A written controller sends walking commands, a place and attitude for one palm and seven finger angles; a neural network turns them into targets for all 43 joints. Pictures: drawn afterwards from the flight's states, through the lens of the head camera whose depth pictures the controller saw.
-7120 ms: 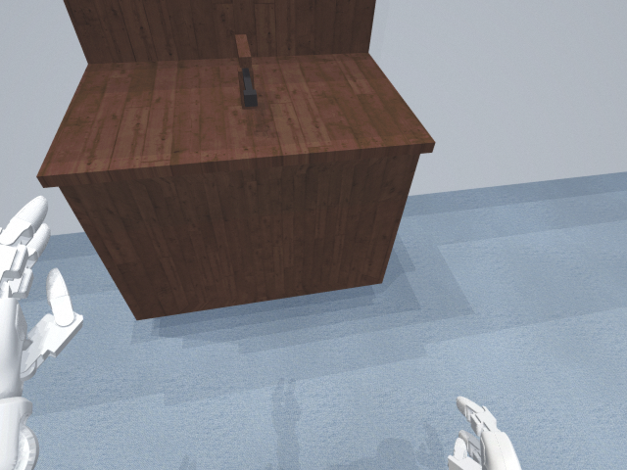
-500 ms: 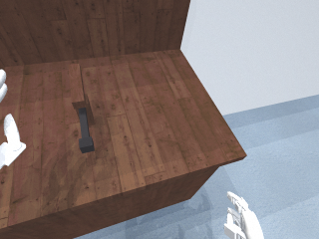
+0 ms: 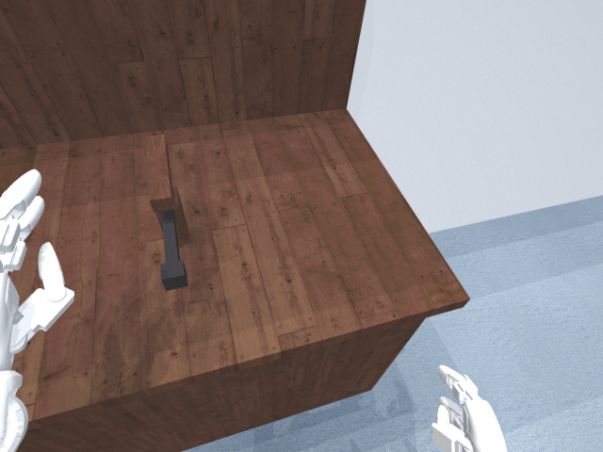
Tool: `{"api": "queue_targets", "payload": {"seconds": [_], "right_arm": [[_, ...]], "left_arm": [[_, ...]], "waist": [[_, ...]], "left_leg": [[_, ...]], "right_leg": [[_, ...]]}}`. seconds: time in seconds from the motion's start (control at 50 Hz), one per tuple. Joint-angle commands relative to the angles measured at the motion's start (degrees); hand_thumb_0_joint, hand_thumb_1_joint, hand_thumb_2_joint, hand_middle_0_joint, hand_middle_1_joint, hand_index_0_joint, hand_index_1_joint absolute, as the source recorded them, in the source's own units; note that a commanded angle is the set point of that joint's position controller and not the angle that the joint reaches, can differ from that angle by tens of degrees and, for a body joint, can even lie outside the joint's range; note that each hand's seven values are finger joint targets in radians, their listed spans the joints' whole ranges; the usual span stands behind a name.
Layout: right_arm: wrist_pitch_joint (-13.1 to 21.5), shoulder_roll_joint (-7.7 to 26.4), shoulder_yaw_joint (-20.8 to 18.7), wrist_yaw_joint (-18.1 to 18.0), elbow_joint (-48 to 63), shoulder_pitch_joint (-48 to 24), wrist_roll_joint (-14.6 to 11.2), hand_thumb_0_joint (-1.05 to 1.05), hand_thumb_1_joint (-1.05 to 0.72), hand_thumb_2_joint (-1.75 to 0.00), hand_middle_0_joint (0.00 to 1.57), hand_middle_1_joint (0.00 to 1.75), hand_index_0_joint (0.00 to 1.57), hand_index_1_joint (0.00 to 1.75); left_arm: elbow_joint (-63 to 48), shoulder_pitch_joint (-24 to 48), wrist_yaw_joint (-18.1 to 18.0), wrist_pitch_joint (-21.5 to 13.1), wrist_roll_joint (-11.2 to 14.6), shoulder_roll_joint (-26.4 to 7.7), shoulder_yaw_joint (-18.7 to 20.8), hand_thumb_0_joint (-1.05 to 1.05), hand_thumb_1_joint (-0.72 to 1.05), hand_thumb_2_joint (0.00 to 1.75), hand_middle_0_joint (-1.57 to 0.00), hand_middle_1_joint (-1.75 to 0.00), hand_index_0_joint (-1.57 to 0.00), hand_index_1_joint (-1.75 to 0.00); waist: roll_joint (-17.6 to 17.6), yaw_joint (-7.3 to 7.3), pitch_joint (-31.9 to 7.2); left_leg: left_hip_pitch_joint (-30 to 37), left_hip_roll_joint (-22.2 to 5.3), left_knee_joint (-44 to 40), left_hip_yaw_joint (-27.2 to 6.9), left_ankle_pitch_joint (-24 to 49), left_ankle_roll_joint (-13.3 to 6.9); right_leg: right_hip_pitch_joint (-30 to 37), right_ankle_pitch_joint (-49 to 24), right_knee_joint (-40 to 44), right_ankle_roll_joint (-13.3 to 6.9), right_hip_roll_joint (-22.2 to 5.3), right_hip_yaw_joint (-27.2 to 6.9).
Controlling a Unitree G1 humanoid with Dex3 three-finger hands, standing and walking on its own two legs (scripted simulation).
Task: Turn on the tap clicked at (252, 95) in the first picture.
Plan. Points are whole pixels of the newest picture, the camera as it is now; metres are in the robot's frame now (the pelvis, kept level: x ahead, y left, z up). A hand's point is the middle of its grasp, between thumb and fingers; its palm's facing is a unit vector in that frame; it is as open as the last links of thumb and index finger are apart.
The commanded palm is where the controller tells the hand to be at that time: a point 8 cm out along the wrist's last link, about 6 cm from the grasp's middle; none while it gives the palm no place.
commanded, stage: look again from close up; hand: left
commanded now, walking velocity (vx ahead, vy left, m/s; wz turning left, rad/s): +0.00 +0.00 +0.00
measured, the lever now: (174, 275) +0.31 +0.20 +0.05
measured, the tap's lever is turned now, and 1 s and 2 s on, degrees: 0 0 0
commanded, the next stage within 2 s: shuffle to correct the standing spot in 0.08 s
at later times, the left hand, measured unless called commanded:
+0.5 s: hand (112, 295) +0.22 +0.21 +0.15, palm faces +0.36 -0.86 -0.35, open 7.4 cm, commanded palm +0.16 +0.24 +0.17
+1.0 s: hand (163, 302) +0.22 +0.16 +0.15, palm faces +0.31 -0.87 -0.39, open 7.4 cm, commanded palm +0.17 +0.20 +0.17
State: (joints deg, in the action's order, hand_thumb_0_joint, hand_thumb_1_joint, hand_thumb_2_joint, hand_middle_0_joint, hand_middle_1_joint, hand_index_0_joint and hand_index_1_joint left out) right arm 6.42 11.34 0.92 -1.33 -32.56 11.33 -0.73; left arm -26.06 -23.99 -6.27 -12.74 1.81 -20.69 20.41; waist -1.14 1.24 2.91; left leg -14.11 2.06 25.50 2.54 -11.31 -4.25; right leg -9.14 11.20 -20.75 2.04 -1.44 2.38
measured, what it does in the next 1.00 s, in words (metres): shifts its weight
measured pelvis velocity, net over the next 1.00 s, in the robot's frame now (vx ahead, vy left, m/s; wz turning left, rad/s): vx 0.00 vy -0.07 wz -0.02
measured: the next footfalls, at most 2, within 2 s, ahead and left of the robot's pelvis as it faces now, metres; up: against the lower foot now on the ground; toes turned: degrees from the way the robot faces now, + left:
none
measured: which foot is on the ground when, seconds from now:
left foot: down 0.00-1.00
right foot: down 0.00-1.00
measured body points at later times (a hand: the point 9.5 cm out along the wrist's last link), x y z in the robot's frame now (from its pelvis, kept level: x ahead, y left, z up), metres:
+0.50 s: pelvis +0.00 -0.03 +0.00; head +0.02 -0.01 +0.45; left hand +0.20 +0.26 +0.17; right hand +0.17 -0.26 -0.07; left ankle +0.03 +0.06 -0.74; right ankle +0.00 -0.15 -0.74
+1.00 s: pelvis +0.00 -0.07 -0.01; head +0.03 -0.06 +0.44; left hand +0.20 +0.21 +0.18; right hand +0.17 -0.32 -0.08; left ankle +0.03 +0.06 -0.74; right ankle +0.00 -0.15 -0.74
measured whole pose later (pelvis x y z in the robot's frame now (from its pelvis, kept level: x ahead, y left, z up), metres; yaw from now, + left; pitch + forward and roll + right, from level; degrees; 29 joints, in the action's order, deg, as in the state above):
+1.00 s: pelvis +0.00 -0.07 -0.01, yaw -1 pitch +1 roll -1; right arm 4.9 12.3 -1.3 -2.5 -31.5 11.8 -1.2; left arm -30.3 -27.6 -4.8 -8.7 5.6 -22.4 21.2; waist -0.2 0.2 2.3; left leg -17.9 -4.4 30.2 0.8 -13.4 1.7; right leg -13.2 13.3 -24.9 -4.0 5.0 3.6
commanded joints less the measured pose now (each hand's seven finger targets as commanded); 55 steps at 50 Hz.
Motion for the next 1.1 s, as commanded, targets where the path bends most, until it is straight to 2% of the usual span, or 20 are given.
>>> {"api": "queue_targets", "payload": {"seconds": [0.0, 0.06, 0.08, 0.16, 0.18, 0.26, 0.28, 0.36, 0.38, 0.44, 0.56, 0.58, 0.66, 0.68, 0.84, 0.88, 0.96, 0.98, 1.04, 1.08], "right_arm": [[2.82, 7.44, -3.15, -1.13, 9.02, -5.08, -0.19, 0.00, -0.90, -0.90, 0.20, 0.30, 0.20, 0.30], [3.03, 7.62, -3.17, -1.29, 8.54, -5.85, -0.39, 0.00, -0.90, -0.90, 0.20, 0.30, 0.20, 0.30], [2.84, 7.90, -3.06, -1.30, 8.29, -5.13, 0.14, 0.00, -0.90, -0.90, 0.20, 0.30, 0.20, 0.30], [3.17, 7.61, -3.29, -1.35, 8.12, -5.74, -0.45, 0.00, -0.90, -0.90, 0.20, 0.30, 0.20, 0.30], [2.96, 7.76, -3.07, -1.27, 7.82, -4.66, 0.02, 0.00, -0.90, -0.90, 0.20, 0.30, 0.20, 0.30], [2.89, 7.12, -3.11, -1.47, 8.31, -5.58, -0.54, 0.00, -0.90, -0.90, 0.20, 0.30, 0.20, 0.30], [2.54, 7.35, -2.98, -1.38, 8.20, -4.87, -0.16, 0.00, -0.90, -0.90, 0.20, 0.30, 0.20, 0.30], [2.49, 7.06, -3.29, -1.13, 8.77, -5.77, -0.65, 0.00, -0.90, -0.90, 0.20, 0.30, 0.20, 0.30], [2.26, 7.21, -3.16, -1.04, 8.66, -5.07, -0.28, 0.00, -0.90, -0.90, 0.20, 0.30, 0.20, 0.30], [2.53, 7.10, -3.69, -0.82, 9.60, -4.75, -0.37, 0.00, -0.90, -0.90, 0.20, 0.30, 0.20, 0.30], [2.56, 6.69, -3.88, -0.69, 9.98, -4.99, -0.32, 0.00, -0.90, -0.90, 0.20, 0.30, 0.20, 0.30], [2.19, 6.95, -3.81, -0.66, 9.88, -4.40, 0.08, 0.00, -0.90, -0.90, 0.20, 0.30, 0.20, 0.30], [2.14, 6.98, -4.39, -0.91, 10.05, -4.42, -0.37, 0.00, -0.90, -0.90, 0.20, 0.30, 0.20, 0.30], [1.84, 7.20, -4.20, -0.94, 9.84, -3.83, 0.06, 0.00, -0.90, -0.90, 0.20, 0.30, 0.20, 0.30], [1.31, 7.48, -4.92, -1.67, 10.21, -3.59, -0.32, 0.00, -0.90, -0.90, 0.20, 0.30, 0.20, 0.30], [1.15, 7.18, -4.39, -1.71, 9.68, -4.16, -0.26, 0.00, -0.90, -0.90, 0.20, 0.30, 0.20, 0.30], [1.43, 7.11, -4.61, -1.92, 9.75, -5.02, -0.72, 0.00, -0.90, -0.90, 0.20, 0.30, 0.20, 0.30], [1.22, 7.22, -4.29, -1.88, 9.48, -4.17, -0.23, 0.00, -0.90, -0.90, 0.20, 0.30, 0.20, 0.30], [1.43, 7.38, -4.89, -2.03, 9.95, -3.81, -0.33, 0.00, -0.90, -0.90, 0.20, 0.30, 0.20, 0.30], [1.20, 7.24, -4.32, -2.04, 9.77, -3.93, -0.09, 0.00, -0.90, -0.90, 0.20, 0.30, 0.20, 0.30]], "left_arm": [[-13.23, 5.30, -0.92, -3.76, 0.35, -9.43, 4.76, 0.00, 0.90, 0.90, -0.20, -0.30, -0.20, -0.30], [-14.19, 4.82, -1.36, -3.72, 0.25, -11.13, 6.64, 0.00, 0.90, 0.90, -0.20, -0.30, -0.20, -0.30], [-12.35, 3.59, -1.07, -3.80, 0.61, -9.38, 5.28, 0.00, 0.90, 0.90, -0.20, -0.30, -0.20, -0.30], [-13.26, 2.43, -1.29, -3.51, 0.74, -10.83, 6.81, 0.00, 0.90, 0.90, -0.20, -0.30, -0.20, -0.30], [-11.87, 2.04, -0.94, -3.61, 1.10, -8.89, 5.14, 0.00, 0.90, 0.90, -0.20, -0.30, -0.20, -0.30], [-11.78, 2.38, -0.99, -2.99, 1.50, -10.97, 7.13, 0.00, 0.90, 0.90, -0.20, -0.30, -0.20, -0.30], [-9.97, 2.42, -0.46, -2.82, 1.86, -8.76, 5.11, 0.00, 0.90, 0.90, -0.20, -0.30, -0.20, -0.30], [-11.73, 4.21, -0.45, -2.47, 1.75, -10.04, 5.83, 0.00, 0.90, 0.90, -0.20, -0.30, -0.20, -0.30], [-10.63, 4.33, -0.11, -2.44, 1.99, -8.19, 4.01, 0.00, 0.90, 0.90, -0.20, -0.30, -0.20, -0.30], [-13.57, 4.98, -0.24, -2.63, 1.85, -9.77, 5.25, 0.00, 0.90, 0.90, -0.20, -0.30, -0.20, -0.30], [-16.50, 1.78, -0.17, -2.00, 2.46, -12.29, 8.29, 0.00, 0.90, 0.90, -0.20, -0.30, -0.20, -0.30], [-15.62, 1.12, 0.31, -1.82, 2.85, -10.37, 6.61, 0.00, 0.90, 0.90, -0.20, -0.30, -0.20, -0.30], [-16.61, -0.87, 0.52, -1.18, 3.32, -11.91, 8.56, 0.00, 0.90, 0.90, -0.20, -0.30, -0.20, -0.30], [-15.47, -1.02, 0.87, -1.05, 3.52, -10.24, 6.88, 0.00, 0.90, 0.90, -0.20, -0.30, -0.20, -0.30], [-15.24, -1.29, 0.82, 0.23, 4.16, -11.76, 8.22, 0.00, 0.90, 0.90, -0.20, -0.30, -0.20, -0.30], [-15.99, -0.38, 0.49, 0.29, 4.21, -10.91, 6.93, 0.00, 0.90, 0.90, -0.20, -0.30, -0.20, -0.30], [-17.71, -0.54, -0.11, 0.40, 4.12, -12.86, 8.63, 0.00, 0.90, 0.90, -0.20, -0.30, -0.20, -0.30], [-16.80, -0.41, 0.02, 0.22, 4.21, -11.38, 7.19, 0.00, 0.90, 0.90, -0.20, -0.30, -0.20, -0.30], [-17.39, -0.93, 0.04, -0.06, 4.14, -12.47, 8.35, 0.00, 0.90, 0.90, -0.20, -0.30, -0.20, -0.30], [-17.31, -1.33, 0.15, -0.14, 4.18, -11.64, 7.58, 0.00, 0.90, 0.90, -0.20, -0.30, -0.20, -0.30]], "waist": [[5.85, -0.35, -7.61], [4.07, -0.24, -8.02], [3.25, -0.20, -7.97], [5.02, -0.27, -8.59], [3.76, -0.34, -8.55], [3.77, -0.28, -7.68], [2.92, -0.38, -6.78], [5.30, -0.42, -6.39], [5.31, -0.49, -6.21], [6.19, -0.23, -7.00], [5.85, -0.20, -10.39], [5.45, -0.29, -10.46], [6.19, -0.43, -12.03], [5.49, -0.54, -11.80], [1.61, -0.62, -10.16], [2.14, -1.02, -10.08], [3.33, -0.81, -9.35], [2.69, -1.03, -9.03], [3.57, -0.71, -8.85], [3.47, -0.91, -8.21]], "left_leg": [[0.52, -7.16, -7.92, -8.50, -1.92, 3.35], [1.25, -6.49, -6.38, -7.90, -1.04, 3.06], [0.87, -6.22, -6.18, -7.77, -1.23, 2.70], [2.69, -6.10, -4.78, -7.23, 1.98, 2.89], [2.49, -6.23, -5.56, -7.66, 2.28, 2.91], [3.84, -7.79, -6.72, -8.09, 4.87, 3.57], [2.86, -7.88, -7.42, -7.90, 3.66, 3.36], [3.00, -8.96, -7.79, -7.94, 1.18, 3.32], [2.05, -9.01, -8.50, -7.80, -1.01, 3.03], [1.84, -9.91, -7.80, -8.19, -1.75, 2.74], [4.52, -9.98, -3.78, -7.04, 7.26, 2.96], [3.93, -9.84, -3.43, -6.58, 7.51, 2.80], [5.57, -10.16, -0.48, -5.87, 12.83, 3.08], [4.61, -10.02, -0.47, -5.54, 12.14, 2.96], [2.86, -8.68, 3.36, -3.89, 6.05, 3.09], [3.20, -7.89, 3.56, -3.31, 4.10, 2.97], [3.54, -8.07, 3.88, -3.76, 4.16, 2.89], [2.69, -8.02, 3.28, -3.78, 3.48, 2.72], [2.44, -8.74, 3.39, -4.10, 3.62, 2.63], [1.88, -9.31, 1.86, -4.76, 5.09, 2.46]], "right_leg": [[3.15, -2.89, 1.88, -3.13, -1.86, -3.14], [2.68, -3.55, 2.55, -3.30, -2.37, -3.80], [2.59, -3.30, 3.13, -3.30, -2.32, -3.66], [1.87, -5.29, 3.05, -3.51, -2.91, -4.55], [1.72, -4.91, 3.12, -3.42, -2.19, -3.80], [0.67, -5.41, 2.51, -2.72, -1.32, -3.32], [0.29, -4.51, 3.07, -2.44, -0.70, -3.01], [-0.58, -3.00, 2.72, -2.52, -0.68, -3.51], [-0.53, -1.74, 2.96, -2.36, -0.19, -3.24], [-0.09, -1.92, 2.03, -2.56, -0.42, -3.88], [0.08, -7.42, 1.14, -2.77, -0.69, -3.55], [0.15, -7.73, 1.33, -2.56, -0.52, -3.41], [-0.39, -11.81, 0.42, -3.01, -1.34, -4.15], [-0.36, -11.53, 0.62, -2.70, -1.07, -3.64], [-3.22, -11.67, 1.53, -3.09, -3.36, -6.52], [-4.49, -9.21, 2.33, -3.39, -3.62, -6.58], [-5.50, -8.66, 2.05, -3.40, -4.14, -7.41], [-5.33, -7.03, 2.36, -2.91, -3.61, -6.65], [-5.36, -7.80, 1.56, -2.46, -3.58, -7.25], [-5.33, -7.62, 1.30, -2.18, -2.63, -5.68]]}}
